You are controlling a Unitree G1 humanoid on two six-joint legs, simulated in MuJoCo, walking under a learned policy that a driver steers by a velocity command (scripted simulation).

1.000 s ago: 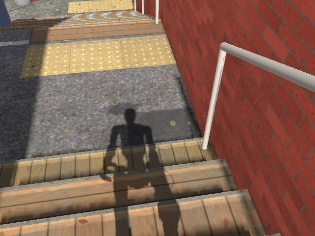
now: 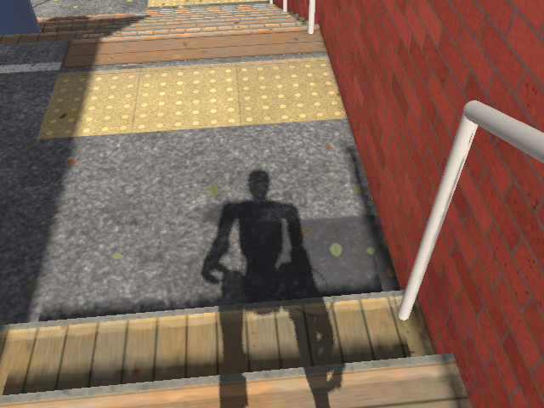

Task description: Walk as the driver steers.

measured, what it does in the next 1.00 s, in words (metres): goes down: right foot 0.15 m lower, then left foot 0.15 m lower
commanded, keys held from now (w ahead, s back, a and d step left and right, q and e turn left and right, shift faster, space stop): w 0.56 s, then no key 0.44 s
